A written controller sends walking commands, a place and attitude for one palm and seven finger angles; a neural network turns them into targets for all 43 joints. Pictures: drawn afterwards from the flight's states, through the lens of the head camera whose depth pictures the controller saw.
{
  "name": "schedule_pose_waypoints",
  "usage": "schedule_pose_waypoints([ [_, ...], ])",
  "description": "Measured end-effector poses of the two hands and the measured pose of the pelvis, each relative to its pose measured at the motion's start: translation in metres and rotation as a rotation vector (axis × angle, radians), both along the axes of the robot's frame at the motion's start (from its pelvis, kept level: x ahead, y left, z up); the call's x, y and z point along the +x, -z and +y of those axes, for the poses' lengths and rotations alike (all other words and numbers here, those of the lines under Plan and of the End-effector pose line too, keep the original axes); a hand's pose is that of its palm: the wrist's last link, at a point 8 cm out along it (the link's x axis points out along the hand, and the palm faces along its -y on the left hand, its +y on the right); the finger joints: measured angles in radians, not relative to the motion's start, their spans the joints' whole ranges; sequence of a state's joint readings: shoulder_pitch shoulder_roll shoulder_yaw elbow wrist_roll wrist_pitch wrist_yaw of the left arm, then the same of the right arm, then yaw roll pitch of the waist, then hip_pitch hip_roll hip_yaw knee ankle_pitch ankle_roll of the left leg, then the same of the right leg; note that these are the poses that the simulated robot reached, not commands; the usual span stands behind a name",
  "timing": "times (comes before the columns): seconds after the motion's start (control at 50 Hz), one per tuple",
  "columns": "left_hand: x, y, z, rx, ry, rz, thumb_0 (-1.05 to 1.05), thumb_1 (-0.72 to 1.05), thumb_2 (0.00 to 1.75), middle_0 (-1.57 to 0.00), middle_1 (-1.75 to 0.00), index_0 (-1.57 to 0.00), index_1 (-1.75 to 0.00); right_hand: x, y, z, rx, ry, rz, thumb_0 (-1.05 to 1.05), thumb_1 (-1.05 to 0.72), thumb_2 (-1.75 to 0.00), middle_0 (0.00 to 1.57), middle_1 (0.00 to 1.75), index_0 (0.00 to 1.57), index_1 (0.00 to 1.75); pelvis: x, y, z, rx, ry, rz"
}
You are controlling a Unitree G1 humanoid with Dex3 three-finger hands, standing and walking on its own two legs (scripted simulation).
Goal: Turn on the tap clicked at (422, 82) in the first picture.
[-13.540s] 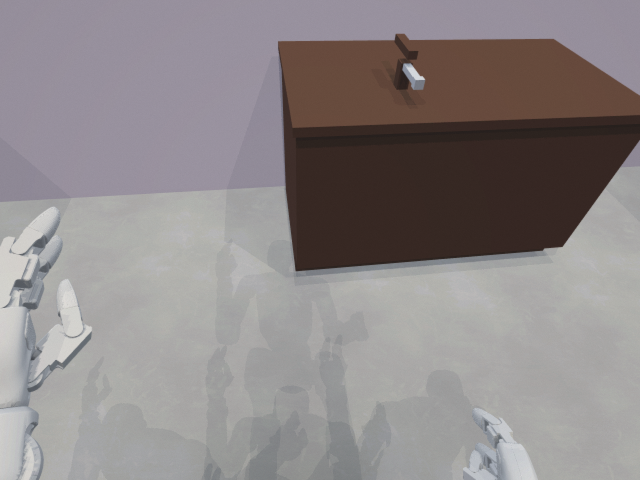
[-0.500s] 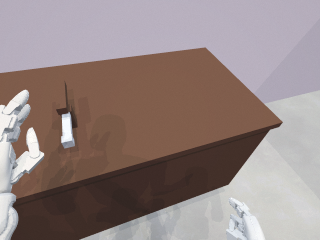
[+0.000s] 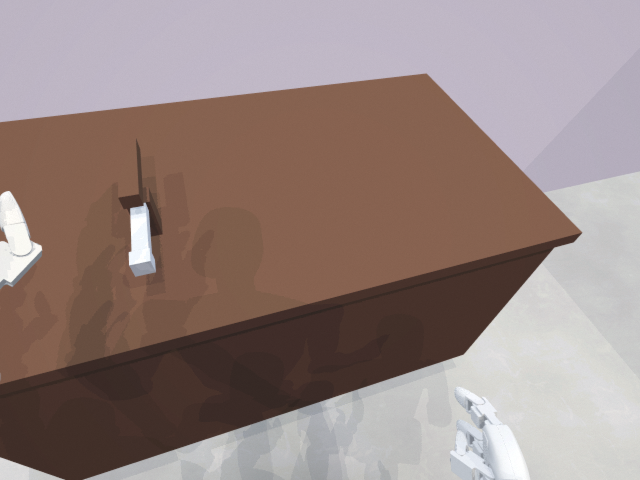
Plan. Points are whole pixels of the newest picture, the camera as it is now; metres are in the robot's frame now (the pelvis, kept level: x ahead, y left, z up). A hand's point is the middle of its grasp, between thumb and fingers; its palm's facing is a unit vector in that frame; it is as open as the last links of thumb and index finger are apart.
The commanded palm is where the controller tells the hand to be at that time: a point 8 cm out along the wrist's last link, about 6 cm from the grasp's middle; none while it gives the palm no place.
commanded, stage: come to a stop and stand still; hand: left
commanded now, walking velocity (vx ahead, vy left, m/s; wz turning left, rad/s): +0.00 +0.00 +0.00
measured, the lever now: (142, 262) +0.37 +0.31 +0.01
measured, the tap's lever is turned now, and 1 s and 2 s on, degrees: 0 0 0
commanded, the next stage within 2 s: look again from close up in 0.44 s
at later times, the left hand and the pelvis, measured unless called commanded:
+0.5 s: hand (103, 291) +0.23 +0.24 +0.17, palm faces +0.38 -0.88 -0.30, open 7.5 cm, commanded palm +0.17 +0.28 +0.17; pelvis +0.01 +0.00 +0.00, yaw +0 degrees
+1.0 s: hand (73, 298) +0.23 +0.27 +0.15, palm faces +0.39 -0.86 -0.34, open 7.5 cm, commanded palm +0.17 +0.30 +0.17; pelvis +0.01 +0.02 +0.00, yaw +0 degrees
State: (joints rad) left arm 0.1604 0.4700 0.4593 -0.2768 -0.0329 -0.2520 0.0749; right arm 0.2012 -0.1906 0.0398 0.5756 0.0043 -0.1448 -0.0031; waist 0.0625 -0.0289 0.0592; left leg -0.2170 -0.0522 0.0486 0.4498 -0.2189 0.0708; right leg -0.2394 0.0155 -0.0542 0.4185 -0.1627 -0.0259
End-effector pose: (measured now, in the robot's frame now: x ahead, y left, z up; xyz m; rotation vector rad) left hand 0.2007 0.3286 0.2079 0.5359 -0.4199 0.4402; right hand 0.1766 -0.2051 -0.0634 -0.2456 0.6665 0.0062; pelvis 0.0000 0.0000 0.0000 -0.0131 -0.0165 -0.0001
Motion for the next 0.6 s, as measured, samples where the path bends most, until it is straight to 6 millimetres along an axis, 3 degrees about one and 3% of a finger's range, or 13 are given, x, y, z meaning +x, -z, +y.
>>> schedule_pose_waypoints([
  [0.12, -0.011, 0.038, -0.052, -0.104, 0.139, 0.165, 0.02, 0.89, 0.9, -0.2, -0.3, -0.2, -0.3, -0.013, 0.006, -0.012, 0.04, 0.077, -0.027, 0.01, -0.9, -0.9, 0.2, 0.3, 0.21, 0.3, 0.005, 0.001, 0.005, 0.002, 0.011, -0.001],
  [0.16, -0.018, 0.05, -0.06, -0.119, 0.167, 0.213, 0.02, 0.89, 0.9, -0.2, -0.3, -0.2, -0.3, -0.017, 0.007, -0.016, 0.026, 0.093, -0.008, 0.01, -0.9, -0.9, 0.2, 0.3, 0.2, 0.3, 0.007, 0.001, 0.002, 0.002, 0.006, -0.002],
  [0.24, -0.023, 0.055, -0.046, -0.109, 0.114, 0.207, 0.02, 0.88, 0.9, -0.22, -0.31, -0.21, -0.3, -0.02, 0.005, -0.022, -0.026, 0.086, 0.031, 0.02, -0.9, -0.9, 0.2, 0.3, 0.2, 0.3, 0.008, 0.001, -0.006, -0.001, -0.01, -0.003],
  [0.32, -0.022, 0.039, -0.031, -0.113, 0.039, 0.097, 0.02, 0.88, 0.9, -0.22, -0.31, -0.21, -0.3, -0.013, 0.0, -0.025, -0.058, 0.051, 0.021, 0.02, -0.9, -0.9, 0.2, 0.3, 0.2, 0.3, 0.008, 0.001, -0.01, -0.005, -0.015, -0.01],
  [0.42, -0.017, 0.024, -0.043, -0.136, 0.075, 0.0, 0.02, 0.89, 0.9, -0.21, -0.3, -0.2, -0.3, 0.004, -0.01, -0.022, -0.05, 0.036, -0.048, 0.02, -0.9, -0.9, 0.2, 0.3, 0.2, 0.3, 0.011, 0.0, -0.006, -0.01, -0.006, -0.014],
  [0.5, -0.01, 0.034, -0.051, -0.144, 0.12, 0.056, 0.02, 0.89, 0.9, -0.21, -0.3, -0.2, -0.3, 0.013, -0.016, -0.017, -0.031, 0.047, -0.088, 0.02, -0.9, -0.9, 0.2, 0.3, 0.2, 0.3, 0.014, -0.001, -0.003, -0.01, -0.001, -0.009],
  [0.6, -0.008, 0.05, -0.041, -0.144, 0.1, 0.152, 0.02, 0.88, 0.9, -0.21, -0.3, -0.21, -0.3, 0.014, -0.017, -0.01, -0.026, 0.052, -0.077, 0.01, -0.9, -0.9, 0.2, 0.3, 0.2, 0.3, 0.014, -0.002, -0.002, -0.011, -0.001, -0.006],
])
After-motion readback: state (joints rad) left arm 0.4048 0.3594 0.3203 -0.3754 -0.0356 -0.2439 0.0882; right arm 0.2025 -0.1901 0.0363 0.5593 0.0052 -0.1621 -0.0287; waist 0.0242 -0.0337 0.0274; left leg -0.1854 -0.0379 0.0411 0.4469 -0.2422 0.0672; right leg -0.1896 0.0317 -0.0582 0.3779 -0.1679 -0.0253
